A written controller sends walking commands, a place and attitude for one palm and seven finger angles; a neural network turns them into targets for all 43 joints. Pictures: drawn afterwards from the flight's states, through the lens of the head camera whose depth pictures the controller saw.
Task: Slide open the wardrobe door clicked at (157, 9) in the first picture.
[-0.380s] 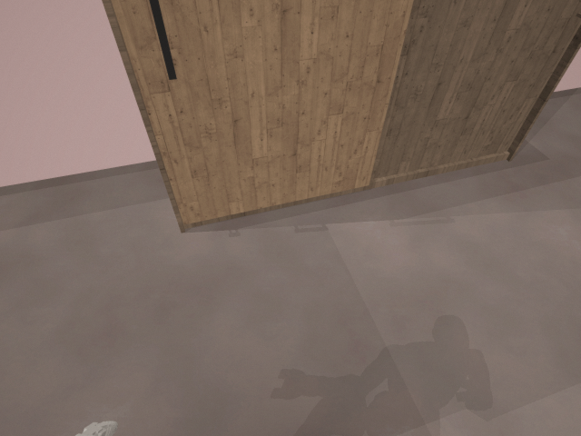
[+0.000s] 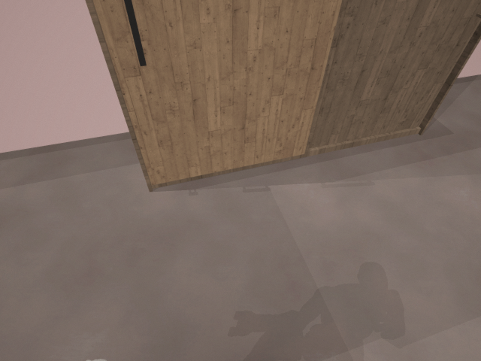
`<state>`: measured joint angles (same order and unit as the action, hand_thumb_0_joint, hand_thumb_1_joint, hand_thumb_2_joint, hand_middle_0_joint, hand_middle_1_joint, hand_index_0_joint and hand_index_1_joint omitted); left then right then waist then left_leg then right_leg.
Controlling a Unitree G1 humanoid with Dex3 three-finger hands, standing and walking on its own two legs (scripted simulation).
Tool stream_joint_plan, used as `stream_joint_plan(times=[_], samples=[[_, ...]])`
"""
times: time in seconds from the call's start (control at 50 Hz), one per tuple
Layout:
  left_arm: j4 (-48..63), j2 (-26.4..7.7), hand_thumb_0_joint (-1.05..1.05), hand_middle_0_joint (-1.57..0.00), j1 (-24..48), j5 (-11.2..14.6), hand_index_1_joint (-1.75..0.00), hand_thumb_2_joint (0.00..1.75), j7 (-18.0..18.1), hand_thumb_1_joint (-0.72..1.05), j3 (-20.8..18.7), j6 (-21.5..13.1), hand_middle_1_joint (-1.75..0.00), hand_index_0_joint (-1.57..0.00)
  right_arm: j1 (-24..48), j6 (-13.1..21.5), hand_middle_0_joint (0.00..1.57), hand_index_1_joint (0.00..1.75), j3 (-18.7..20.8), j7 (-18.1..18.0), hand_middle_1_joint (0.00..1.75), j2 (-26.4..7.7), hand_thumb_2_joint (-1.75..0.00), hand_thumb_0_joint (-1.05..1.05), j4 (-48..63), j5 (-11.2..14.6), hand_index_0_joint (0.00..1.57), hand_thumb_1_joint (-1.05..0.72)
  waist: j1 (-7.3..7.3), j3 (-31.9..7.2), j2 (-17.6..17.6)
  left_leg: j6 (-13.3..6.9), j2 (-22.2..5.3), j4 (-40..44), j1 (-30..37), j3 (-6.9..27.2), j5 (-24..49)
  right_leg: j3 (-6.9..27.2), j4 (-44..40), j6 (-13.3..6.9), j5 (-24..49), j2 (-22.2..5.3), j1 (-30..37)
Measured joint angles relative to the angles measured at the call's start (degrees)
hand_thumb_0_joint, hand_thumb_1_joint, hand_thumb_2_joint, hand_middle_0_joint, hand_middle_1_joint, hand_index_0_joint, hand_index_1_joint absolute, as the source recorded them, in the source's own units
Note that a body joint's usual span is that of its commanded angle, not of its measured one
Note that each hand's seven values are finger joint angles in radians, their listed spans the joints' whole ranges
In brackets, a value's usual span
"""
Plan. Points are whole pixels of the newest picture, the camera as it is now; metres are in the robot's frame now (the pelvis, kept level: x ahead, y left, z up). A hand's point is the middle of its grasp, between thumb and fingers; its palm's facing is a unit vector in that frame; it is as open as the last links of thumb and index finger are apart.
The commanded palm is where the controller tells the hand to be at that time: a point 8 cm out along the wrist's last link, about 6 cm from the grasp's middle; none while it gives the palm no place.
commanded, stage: stand and wait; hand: left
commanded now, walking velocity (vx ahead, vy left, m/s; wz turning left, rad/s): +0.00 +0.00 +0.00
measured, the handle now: (133, 22) +1.07 +0.43 +0.10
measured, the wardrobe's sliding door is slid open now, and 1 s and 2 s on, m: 0.00 0.00 0.00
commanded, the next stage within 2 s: look at it before walking up in 0.44 s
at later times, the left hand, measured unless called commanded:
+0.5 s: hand out of the picture +0.07 +0.24 -0.15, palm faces -0.03 -0.94 -0.34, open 7.4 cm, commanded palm none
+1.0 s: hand out of the picture +0.06 +0.24 -0.15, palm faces -0.04 -0.94 -0.33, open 7.4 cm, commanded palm none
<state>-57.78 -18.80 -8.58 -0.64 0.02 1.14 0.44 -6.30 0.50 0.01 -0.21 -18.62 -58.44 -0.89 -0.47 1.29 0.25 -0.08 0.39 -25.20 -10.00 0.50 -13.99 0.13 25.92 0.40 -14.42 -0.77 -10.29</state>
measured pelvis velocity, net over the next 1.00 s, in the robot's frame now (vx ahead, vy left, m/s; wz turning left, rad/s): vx -0.01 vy -0.01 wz -0.01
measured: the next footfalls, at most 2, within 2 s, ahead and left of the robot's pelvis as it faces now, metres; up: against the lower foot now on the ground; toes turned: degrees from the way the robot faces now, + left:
right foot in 1.90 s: +0.38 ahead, -0.10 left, +0.00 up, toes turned -7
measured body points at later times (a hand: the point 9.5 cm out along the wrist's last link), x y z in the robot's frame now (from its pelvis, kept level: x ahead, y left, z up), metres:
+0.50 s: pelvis -0.01 -0.01 +0.00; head -0.01 -0.01 +0.45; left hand +0.07 +0.29 -0.13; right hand +0.07 -0.30 -0.13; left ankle +0.00 +0.12 -0.74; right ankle -0.01 -0.12 -0.74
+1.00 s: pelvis -0.01 -0.01 +0.01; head +0.00 -0.01 +0.46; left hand +0.06 +0.29 -0.13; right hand +0.07 -0.30 -0.13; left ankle +0.00 +0.12 -0.74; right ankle -0.01 -0.12 -0.74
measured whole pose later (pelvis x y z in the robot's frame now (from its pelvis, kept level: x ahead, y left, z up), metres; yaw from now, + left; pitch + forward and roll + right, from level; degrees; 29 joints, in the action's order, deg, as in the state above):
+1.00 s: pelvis -0.01 -0.01 +0.01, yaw +0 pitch -2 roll +0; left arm -61.8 -19.5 -8.6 -0.6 0.0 0.9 -0.1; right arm -7.3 0.7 0.0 -0.2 -19.3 -63.5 -0.5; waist -0.2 1.8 0.1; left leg 0.7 -0.6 -20.7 -8.1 0.5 -11.0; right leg 0.1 20.8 -0.2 -11.0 0.2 -8.2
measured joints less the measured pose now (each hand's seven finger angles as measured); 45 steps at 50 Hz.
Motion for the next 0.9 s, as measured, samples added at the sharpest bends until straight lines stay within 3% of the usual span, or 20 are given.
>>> stream_joint_plan(times=[0.9], samples=[[-3.72, -0.63, 0.0, -0.2, 0.32, 0.04, -0.3, 0.9, -0.09, 0.9, -0.3, -0.48, -0.3, -0.2, -0.91, 0.16, 0.2, 0.3, -0.01, -0.01, 0.3, -0.67, -0.9, 0.01, -4.89, 0.31, 0.2, -0.9, 0.26, 0.4, -0.23, 0.79, -1.0, 4.4, 1.73, 0.08, 2.99, -0.09, -4.85, -0.65, 3.31, 0.97, 1.85]])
